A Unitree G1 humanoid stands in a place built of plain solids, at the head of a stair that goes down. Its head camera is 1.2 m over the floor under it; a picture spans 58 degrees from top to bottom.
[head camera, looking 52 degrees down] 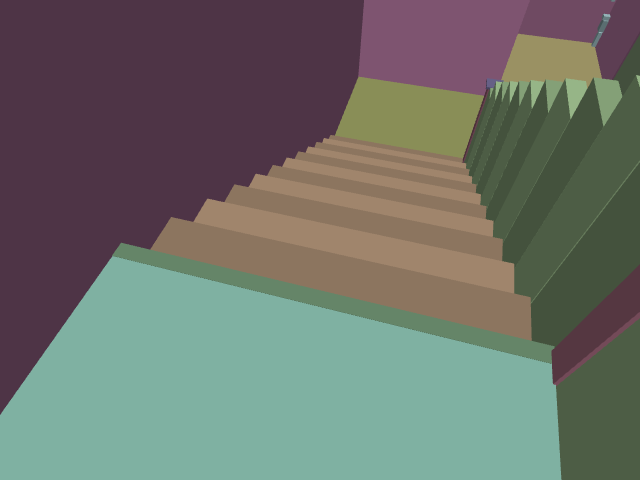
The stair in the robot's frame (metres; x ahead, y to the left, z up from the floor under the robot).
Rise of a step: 0.17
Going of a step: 0.28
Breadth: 1.44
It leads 16 degrees to the right of straight ahead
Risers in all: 12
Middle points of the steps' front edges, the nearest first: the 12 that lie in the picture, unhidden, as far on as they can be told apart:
0.73 0.00 0.00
1.00 -0.07 -0.16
1.26 -0.15 -0.33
1.53 -0.22 -0.50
1.79 -0.29 -0.67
2.06 -0.37 -0.83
2.32 -0.44 -1.00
2.59 -0.51 -1.17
2.85 -0.59 -1.33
3.12 -0.66 -1.50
3.38 -0.74 -1.67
3.65 -0.81 -1.84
